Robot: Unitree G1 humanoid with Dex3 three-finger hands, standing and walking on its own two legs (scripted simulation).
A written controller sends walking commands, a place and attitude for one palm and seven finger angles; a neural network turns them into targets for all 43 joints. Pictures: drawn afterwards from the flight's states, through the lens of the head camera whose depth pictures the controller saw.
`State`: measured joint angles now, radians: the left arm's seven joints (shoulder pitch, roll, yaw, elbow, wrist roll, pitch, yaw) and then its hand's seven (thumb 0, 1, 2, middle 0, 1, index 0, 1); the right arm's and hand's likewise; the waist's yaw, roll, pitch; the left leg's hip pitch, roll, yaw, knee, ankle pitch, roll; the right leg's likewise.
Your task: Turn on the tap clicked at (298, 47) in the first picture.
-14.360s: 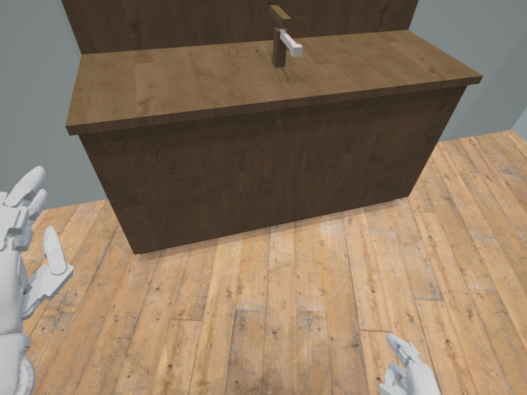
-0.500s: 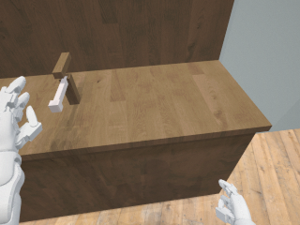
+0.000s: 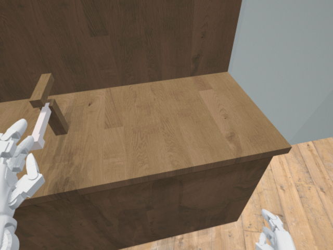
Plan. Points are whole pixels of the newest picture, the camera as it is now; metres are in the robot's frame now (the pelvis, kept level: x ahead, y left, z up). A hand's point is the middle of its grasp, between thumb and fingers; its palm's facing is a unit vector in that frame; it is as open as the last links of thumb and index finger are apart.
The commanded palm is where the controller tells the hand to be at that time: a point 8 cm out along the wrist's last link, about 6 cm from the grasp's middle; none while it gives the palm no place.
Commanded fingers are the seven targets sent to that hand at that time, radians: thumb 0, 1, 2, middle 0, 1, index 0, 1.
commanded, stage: turn the palm inward beside the body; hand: left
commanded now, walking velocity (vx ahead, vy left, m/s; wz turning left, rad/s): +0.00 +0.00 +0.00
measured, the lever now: (35, 142) +0.31 +0.37 +0.11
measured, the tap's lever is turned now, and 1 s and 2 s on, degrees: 0 0 0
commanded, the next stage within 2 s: reach beside the lever's end, fingers flat in 1.14 s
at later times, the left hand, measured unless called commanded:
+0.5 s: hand (22, 194) +0.16 +0.27 +0.17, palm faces +0.46 -0.87 -0.14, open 7.4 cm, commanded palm +0.10 +0.30 +0.18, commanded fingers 0.00 0.90 0.90 -0.20 -0.30 -0.20 -0.30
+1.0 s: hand (32, 189) +0.16 +0.25 +0.17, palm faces +0.48 -0.87 -0.11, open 7.4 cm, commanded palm +0.11 +0.29 +0.18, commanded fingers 0.00 0.90 0.90 -0.20 -0.30 -0.20 -0.30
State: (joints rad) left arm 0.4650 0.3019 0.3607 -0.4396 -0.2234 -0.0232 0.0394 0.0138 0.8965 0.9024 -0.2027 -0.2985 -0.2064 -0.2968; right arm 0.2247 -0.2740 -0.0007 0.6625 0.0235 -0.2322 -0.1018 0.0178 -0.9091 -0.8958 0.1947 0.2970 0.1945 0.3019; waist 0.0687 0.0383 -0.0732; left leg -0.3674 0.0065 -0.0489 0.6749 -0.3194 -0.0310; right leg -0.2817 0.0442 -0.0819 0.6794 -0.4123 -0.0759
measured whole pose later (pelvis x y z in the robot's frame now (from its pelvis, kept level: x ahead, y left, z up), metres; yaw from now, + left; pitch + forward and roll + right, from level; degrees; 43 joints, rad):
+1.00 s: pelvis -0.02 +0.02 +0.01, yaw +1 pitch -3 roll -1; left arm 0.47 0.23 0.24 -0.58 -0.24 0.21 0.18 0.01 0.90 0.90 -0.20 -0.30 -0.20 -0.30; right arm 0.16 -0.23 0.08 0.65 0.03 -0.22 -0.11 0.02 -0.91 -0.90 0.20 0.30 0.20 0.30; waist 0.08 0.06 -0.05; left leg -0.30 -0.01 -0.06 0.63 -0.28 -0.01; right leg -0.20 0.03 -0.09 0.60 -0.36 -0.05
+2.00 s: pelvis -0.02 +0.02 +0.01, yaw +1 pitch -1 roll -1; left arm 0.26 0.28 0.40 -0.20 -0.27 0.07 0.11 0.01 0.90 0.90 -0.19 -0.27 -0.19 -0.27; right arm 0.17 -0.25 0.04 0.71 0.04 -0.25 -0.13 0.02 -0.91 -0.90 0.20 0.30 0.20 0.30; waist 0.07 0.05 -0.03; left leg -0.33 0.00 -0.06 0.61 -0.26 -0.01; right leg -0.22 0.04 -0.09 0.58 -0.34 -0.06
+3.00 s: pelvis -0.02 +0.02 +0.00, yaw +0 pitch +3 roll -1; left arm -0.12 0.44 0.56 0.39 -0.23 -0.07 -0.01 0.01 0.90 0.90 -0.15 -0.15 -0.15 -0.15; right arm 0.22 -0.27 0.03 0.72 0.03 -0.18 -0.11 0.01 -0.91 -0.90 0.20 0.30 0.20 0.30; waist 0.01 0.04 -0.04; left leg -0.46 0.00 -0.06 0.67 -0.27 -0.01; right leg -0.35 0.04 -0.09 0.63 -0.35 -0.05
